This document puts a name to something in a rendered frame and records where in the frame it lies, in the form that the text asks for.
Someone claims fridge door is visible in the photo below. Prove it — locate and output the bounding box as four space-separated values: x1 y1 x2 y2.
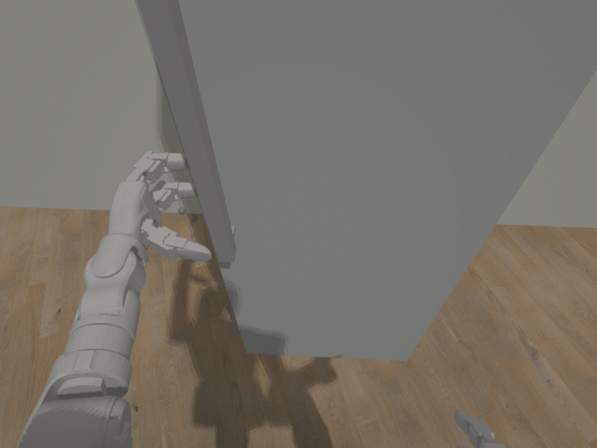
135 0 597 361

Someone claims left robot hand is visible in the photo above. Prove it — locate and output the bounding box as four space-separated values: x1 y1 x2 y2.
108 151 212 261

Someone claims right robot hand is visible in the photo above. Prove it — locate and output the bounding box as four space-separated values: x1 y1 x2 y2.
454 410 506 448

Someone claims robot left upper arm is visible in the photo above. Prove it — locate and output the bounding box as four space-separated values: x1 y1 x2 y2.
22 395 132 448

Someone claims handle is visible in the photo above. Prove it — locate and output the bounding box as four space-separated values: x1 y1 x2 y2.
137 0 237 262

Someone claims left robot forearm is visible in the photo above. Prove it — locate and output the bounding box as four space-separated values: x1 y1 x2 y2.
17 234 148 448

